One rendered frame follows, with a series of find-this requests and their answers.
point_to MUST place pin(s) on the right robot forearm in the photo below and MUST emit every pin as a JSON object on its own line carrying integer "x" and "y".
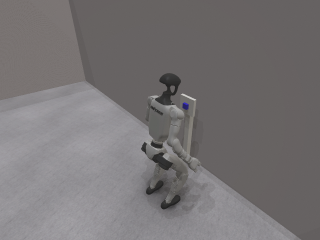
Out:
{"x": 178, "y": 149}

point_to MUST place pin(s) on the right robot hand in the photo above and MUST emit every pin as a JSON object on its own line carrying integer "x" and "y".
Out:
{"x": 194, "y": 164}

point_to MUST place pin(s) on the left robot foot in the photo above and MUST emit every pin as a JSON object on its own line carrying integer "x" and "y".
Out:
{"x": 150, "y": 190}

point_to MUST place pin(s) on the panel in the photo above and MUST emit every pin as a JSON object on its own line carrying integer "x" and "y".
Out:
{"x": 189, "y": 118}

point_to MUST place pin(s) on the button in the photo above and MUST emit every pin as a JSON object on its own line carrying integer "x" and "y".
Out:
{"x": 185, "y": 106}

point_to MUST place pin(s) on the robot right upper arm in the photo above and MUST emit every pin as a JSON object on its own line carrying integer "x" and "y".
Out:
{"x": 177, "y": 116}

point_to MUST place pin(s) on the right robot shin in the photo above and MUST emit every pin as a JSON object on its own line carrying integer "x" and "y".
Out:
{"x": 176, "y": 186}

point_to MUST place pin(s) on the robot left upper arm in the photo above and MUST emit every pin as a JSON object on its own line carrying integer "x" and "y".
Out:
{"x": 149, "y": 100}

